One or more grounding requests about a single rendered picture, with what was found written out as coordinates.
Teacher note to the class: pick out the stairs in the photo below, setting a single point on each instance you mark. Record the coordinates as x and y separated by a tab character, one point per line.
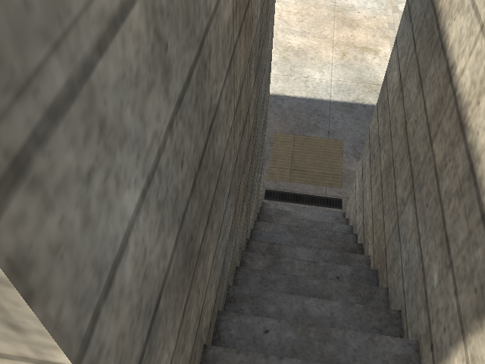
305	293

